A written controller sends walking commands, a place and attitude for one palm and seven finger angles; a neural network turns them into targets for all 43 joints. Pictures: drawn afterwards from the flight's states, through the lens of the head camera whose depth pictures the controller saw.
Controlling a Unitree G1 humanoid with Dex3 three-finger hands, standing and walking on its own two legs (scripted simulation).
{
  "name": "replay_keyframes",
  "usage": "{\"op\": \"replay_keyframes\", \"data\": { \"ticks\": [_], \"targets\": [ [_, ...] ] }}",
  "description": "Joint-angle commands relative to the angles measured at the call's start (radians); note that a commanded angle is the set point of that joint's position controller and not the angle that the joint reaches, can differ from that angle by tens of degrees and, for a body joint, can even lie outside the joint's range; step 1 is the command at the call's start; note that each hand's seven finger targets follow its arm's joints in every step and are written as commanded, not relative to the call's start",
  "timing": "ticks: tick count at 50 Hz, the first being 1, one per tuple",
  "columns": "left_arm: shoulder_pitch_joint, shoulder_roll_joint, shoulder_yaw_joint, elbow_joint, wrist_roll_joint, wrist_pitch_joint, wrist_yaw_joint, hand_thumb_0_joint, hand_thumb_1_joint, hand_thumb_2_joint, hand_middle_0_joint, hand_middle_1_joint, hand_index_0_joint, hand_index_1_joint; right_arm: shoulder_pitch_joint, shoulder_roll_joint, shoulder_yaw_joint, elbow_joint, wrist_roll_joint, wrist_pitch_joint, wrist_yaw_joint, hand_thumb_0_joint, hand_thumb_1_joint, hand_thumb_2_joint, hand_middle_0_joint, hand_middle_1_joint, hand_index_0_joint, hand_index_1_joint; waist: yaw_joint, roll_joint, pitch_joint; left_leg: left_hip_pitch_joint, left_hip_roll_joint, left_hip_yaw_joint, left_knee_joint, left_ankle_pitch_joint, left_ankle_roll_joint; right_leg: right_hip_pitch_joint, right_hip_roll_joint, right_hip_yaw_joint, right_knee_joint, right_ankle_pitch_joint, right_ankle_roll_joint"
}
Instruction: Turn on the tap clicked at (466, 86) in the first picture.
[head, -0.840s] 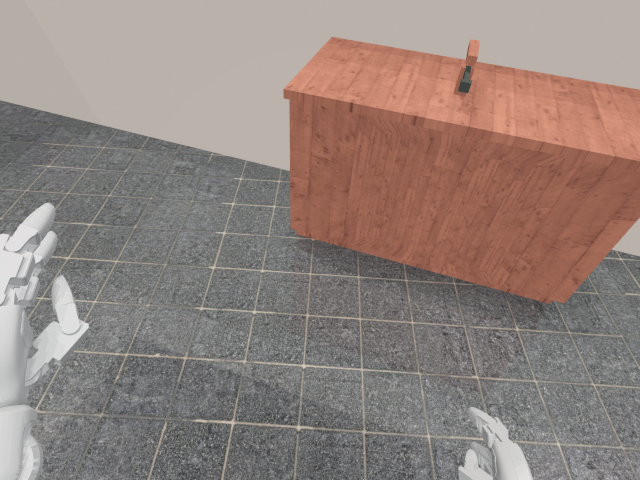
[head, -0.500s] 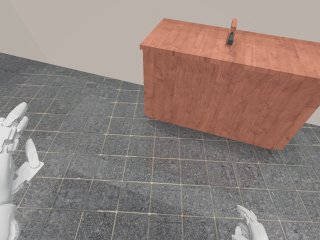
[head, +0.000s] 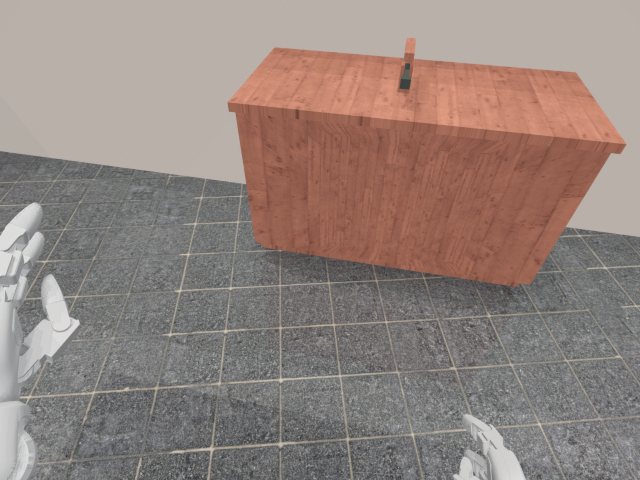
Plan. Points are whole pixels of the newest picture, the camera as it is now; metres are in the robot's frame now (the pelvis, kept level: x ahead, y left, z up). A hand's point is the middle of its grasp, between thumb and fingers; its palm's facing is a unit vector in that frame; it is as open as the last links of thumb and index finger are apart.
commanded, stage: walk to a spot facing it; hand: left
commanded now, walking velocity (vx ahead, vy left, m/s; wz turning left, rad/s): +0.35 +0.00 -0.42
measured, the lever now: (405, 82) +1.14 -0.14 +0.03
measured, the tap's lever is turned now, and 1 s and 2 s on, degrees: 0 0 0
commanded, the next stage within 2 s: turn to face it in 0.78 s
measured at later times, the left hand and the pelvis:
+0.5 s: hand (175, 205) +0.38 +0.22 +0.17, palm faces +0.29 -0.87 -0.39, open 7.4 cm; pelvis +0.13 +0.01 +0.00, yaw -10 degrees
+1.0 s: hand (335, 135) +0.58 +0.03 +0.17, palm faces +0.02 -0.87 -0.49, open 7.4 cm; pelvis +0.27 -0.09 -0.01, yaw -22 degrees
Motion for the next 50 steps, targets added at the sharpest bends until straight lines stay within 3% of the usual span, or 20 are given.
{"op": "replay_keyframes", "data": {
  "ticks": [1, 2, 3, 6, 10, 16, 20, 21, 22, 23, 24, 27, 32, 37, 40, 42, 44, 45, 46, 50],
  "targets": [
    [-0.159, 0.207, 0.081, -0.192, 0.004, -0.047, 0.002, 0.000, 0.900, 0.900, -0.200, -0.300, -0.200, -0.300, -0.152, -0.133, -0.065, -0.158, 0.002, -0.039, 0.009, 0.000, -0.900, -0.900, 0.200, 0.300, 0.200, 0.300, 0.008, -0.367, 0.021, -0.501, -0.091, 0.013, 0.476, -0.270, 0.011, 0.250, -0.382, 0.755, -0.433, -0.055, -0.221],
    [-0.198, 0.215, 0.087, -0.224, -0.009, -0.055, 0.013, 0.000, 0.900, 0.900, -0.200, -0.300, -0.200, -0.300, -0.170, -0.153, -0.067, -0.152, -0.004, -0.045, 0.012, 0.000, -0.900, -0.900, 0.200, 0.300, 0.200, 0.300, -0.010, -0.288, 0.031, -0.543, -0.059, -0.117, 0.590, -0.176, 0.001, 0.248, -0.428, 0.792, -0.474, -0.052, -0.240],
    [-0.188, 0.219, 0.110, -0.223, 0.001, -0.064, 0.012, 0.000, 0.900, 0.900, -0.200, -0.300, -0.200, -0.300, -0.161, -0.161, -0.079, -0.147, -0.004, -0.045, 0.014, 0.000, -0.900, -0.900, 0.200, 0.300, 0.200, 0.300, -0.027, -0.188, 0.026, -0.510, -0.029, -0.151, 0.575, -0.117, 0.000, 0.201, -0.385, 0.750, -0.470, -0.131, -0.238],
    [-0.035, 0.248, 0.152, -0.270, -0.009, -0.099, 0.001, 0.000, 0.900, 0.900, -0.200, -0.300, -0.200, -0.300, -0.131, -0.142, -0.059, -0.121, -0.001, -0.004, 0.015, 0.000, -0.900, -0.900, 0.200, 0.300, 0.200, 0.300, -0.030, -0.028, 0.008, -0.483, -0.007, -0.134, 0.591, 0.017, -0.015, 0.178, -0.311, 0.543, -0.424, 0.100, -0.235],
    [-0.001, 0.254, 0.176, -0.305, -0.013, -0.125, 0.010, 0.000, 0.900, 0.900, -0.200, -0.300, -0.200, -0.300, -0.132, -0.130, -0.057, -0.125, -0.004, 0.006, 0.011, 0.000, -0.900, -0.900, 0.200, 0.300, 0.200, 0.300, -0.030, -0.028, -0.070, -0.401, -0.001, -0.078, 0.335, 0.050, -0.011, 0.226, -0.248, 0.344, -0.375, 0.348, -0.215],
    [0.062, 0.207, 0.145, -0.228, -0.024, -0.091, 0.013, 0.000, 0.900, 0.900, -0.200, -0.300, -0.200, -0.300, -0.117, -0.135, -0.065, -0.153, 0.005, -0.010, 0.004, 0.000, -0.900, -0.900, 0.200, 0.300, 0.200, 0.300, -0.007, -0.154, -0.077, -0.236, -0.047, 0.025, 0.023, 0.078, 0.020, 0.241, -0.221, 0.333, -0.348, 0.346, -0.199],
    [0.004, 0.196, 0.119, -0.264, -0.024, -0.085, 0.012, 0.000, 0.900, 0.900, -0.200, -0.300, -0.200, -0.300, -0.085, -0.154, -0.073, -0.158, 0.005, -0.015, -0.012, 0.000, -0.900, -0.900, 0.200, 0.300, 0.200, 0.300, -0.030, -0.101, -0.075, 0.047, -0.052, 0.057, -0.198, 0.155, 0.046, 0.140, -0.157, 0.270, -0.212, 0.308, -0.136],
    [-0.013, 0.201, 0.122, -0.278, -0.023, -0.091, 0.012, 0.000, 0.900, 0.900, -0.200, -0.300, -0.200, -0.300, -0.067, -0.169, -0.082, -0.154, 0.004, -0.016, -0.020, 0.000, -0.900, -0.900, 0.200, 0.300, 0.200, 0.300, -0.046, -0.043, -0.101, 0.210, -0.019, 0.007, -0.234, 0.165, 0.076, 0.041, -0.119, 0.233, -0.071, 0.342, -0.100],
    [-0.032, 0.196, 0.120, -0.311, -0.023, -0.099, 0.012, 0.000, 0.900, 0.900, -0.200, -0.300, -0.200, -0.300, -0.073, -0.196, -0.093, -0.162, 0.003, -0.015, -0.023, 0.000, -0.900, -0.900, 0.200, 0.300, 0.200, 0.300, -0.055, 0.117, -0.135, 0.378, 0.114, -0.206, -0.288, 0.111, 0.136, -0.128, -0.054, 0.180, 0.114, 0.246, -0.051],
    [-0.052, 0.196, 0.109, -0.328, -0.022, -0.108, 0.014, 0.000, 0.900, 0.900, -0.200, -0.300, -0.200, -0.300, -0.086, -0.187, -0.086, -0.162, 0.002, -0.014, -0.022, 0.000, -0.900, -0.900, 0.200, 0.300, 0.200, 0.300, -0.047, 0.255, -0.125, 0.468, 0.308, -0.445, -0.335, 0.134, 0.211, -0.301, -0.013, 0.084, 0.314, -0.080, -0.010],
    [-0.073, 0.225, 0.123, -0.306, -0.010, -0.115, 0.016, 0.000, 0.900, 0.900, -0.200, -0.300, -0.200, -0.300, -0.096, -0.159, -0.065, -0.152, -0.003, -0.019, -0.021, 0.000, -0.900, -0.900, 0.200, 0.300, 0.200, 0.300, -0.043, 0.218, -0.069, 0.373, 0.363, -0.517, -0.414, 0.024, 0.254, -0.346, -0.021, 0.104, 0.469, -0.123, -0.012],
    [-0.155, 0.211, 0.083, -0.378, 0.002, -0.105, 0.009, 0.000, 0.900, 0.900, -0.200, -0.300, -0.200, -0.300, -0.100, -0.138, -0.053, -0.122, -0.009, -0.039, -0.011, 0.000, -0.900, -0.900, 0.200, 0.300, 0.200, 0.300, -0.048, 0.172, 0.048, 0.215, 0.332, -0.356, -0.432, 0.058, 0.226, -0.406, -0.120, 0.112, 0.573, -0.016, -0.003],
    [-0.082, 0.189, 0.106, -0.358, 0.011, -0.084, 0.004, 0.000, 0.900, 0.900, -0.200, -0.300, -0.200, -0.300, -0.085, -0.148, -0.068, -0.118, -0.013, -0.054, 0.002, 0.000, -0.900, -0.900, 0.200, 0.300, 0.200, 0.300, -0.032, 0.214, 0.030, 0.168, 0.253, 0.000, -0.404, 0.312, 0.142, -0.318, -0.134, -0.015, 0.372, 0.130, 0.025],
    [-0.058, 0.182, 0.135, -0.212, 0.006, -0.076, -0.013, 0.000, 0.900, 0.900, -0.200, -0.300, -0.200, -0.300, -0.091, -0.140, -0.077, -0.129, -0.011, -0.048, 0.011, 0.000, -0.900, -0.900, 0.200, 0.300, 0.200, 0.300, -0.047, 0.205, 0.049, 0.169, 0.252, 0.131, -0.361, 0.498, 0.114, -0.204, -0.092, -0.114, 0.120, 0.215, 0.023],
    [-0.055, 0.195, 0.141, -0.214, -0.004, -0.076, -0.025, 0.000, 0.900, 0.900, -0.200, -0.300, -0.200, -0.300, -0.092, -0.134, -0.081, -0.139, -0.001, -0.044, 0.012, 0.000, -0.900, -0.900, 0.200, 0.300, 0.200, 0.300, -0.026, 0.173, -0.031, 0.197, 0.227, 0.202, -0.101, 0.679, 0.100, -0.020, -0.011, -0.186, -0.036, 0.243, 0.007],
    [-0.064, 0.222, 0.145, -0.261, 0.002, -0.067, -0.023, 0.000, 0.900, 0.900, -0.200, -0.300, -0.200, -0.300, -0.100, -0.122, -0.081, -0.139, 0.019, -0.046, 0.022, 0.000, -0.900, -0.900, 0.200, 0.300, 0.200, 0.300, 0.008, 0.026, -0.132, 0.089, 0.154, 0.208, 0.280, 0.589, 0.070, 0.241, -0.006, -0.133, -0.137, 0.342, -0.022],
    [-0.068, 0.309, 0.220, -0.359, -0.005, -0.086, -0.005, 0.000, 0.900, 0.900, -0.200, -0.300, -0.200, -0.300, -0.131, -0.101, -0.075, -0.175, 0.017, -0.047, 0.029, 0.000, -0.900, -0.900, 0.200, 0.300, 0.200, 0.300, -0.007, -0.311, -0.238, -0.407, -0.070, 0.046, 0.796, -0.254, 0.021, 0.524, -0.375, 0.586, -0.165, 0.967, -0.248],
    [-0.063, 0.334, 0.271, -0.405, -0.010, -0.100, 0.011, 0.000, 0.900, 0.900, -0.200, -0.300, -0.200, -0.300, -0.149, -0.091, -0.062, -0.166, 0.003, -0.046, 0.030, 0.000, -0.900, -0.900, 0.200, 0.300, 0.200, 0.300, -0.006, -0.195, -0.222, -0.411, -0.002, -0.100, 0.833, -0.263, 0.018, 0.458, -0.437, 0.580, -0.176, 0.976, -0.255],
    [-0.043, 0.308, 0.252, -0.412, -0.017, -0.107, 0.004, 0.000, 0.900, 0.900, -0.200, -0.300, -0.200, -0.300, -0.105, -0.114, -0.078, -0.133, 0.006, -0.041, 0.037, 0.000, -0.900, -0.900, 0.200, 0.300, 0.200, 0.300, -0.014, -0.147, -0.237, -0.379, 0.017, -0.136, 0.818, -0.194, 0.005, 0.399, -0.403, 0.521, -0.198, 0.792, -0.225],
    [0.069, 0.312, 0.288, -0.521, -0.018, -0.143, 0.026, 0.000, 0.900, 0.900, -0.200, -0.300, -0.200, -0.300, -0.163, -0.114, -0.071, -0.114, 0.001, -0.001, 0.052, 0.000, -0.900, -0.900, 0.200, 0.300, 0.200, 0.300, -0.037, -0.018, -0.197, -0.396, 0.022, -0.138, 0.768, -0.009, -0.026, 0.233, -0.348, 0.336, -0.239, 0.688, -0.210]
  ]
}}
